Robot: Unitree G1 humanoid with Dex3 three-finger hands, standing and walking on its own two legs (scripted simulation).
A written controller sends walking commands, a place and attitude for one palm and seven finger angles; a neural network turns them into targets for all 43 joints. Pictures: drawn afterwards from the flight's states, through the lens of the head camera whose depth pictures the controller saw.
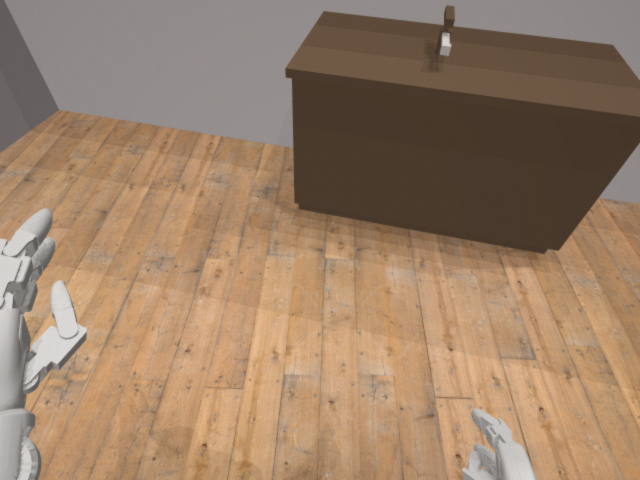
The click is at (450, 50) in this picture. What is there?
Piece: tap's lever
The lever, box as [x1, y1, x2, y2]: [440, 43, 450, 55]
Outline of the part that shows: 442,43 440,54 448,55 450,44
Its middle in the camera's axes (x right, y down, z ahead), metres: +0.39 -0.59 +1.21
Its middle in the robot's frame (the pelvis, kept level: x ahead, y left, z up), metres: +1.32 -0.31 +0.00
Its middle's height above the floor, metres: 0.78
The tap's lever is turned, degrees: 0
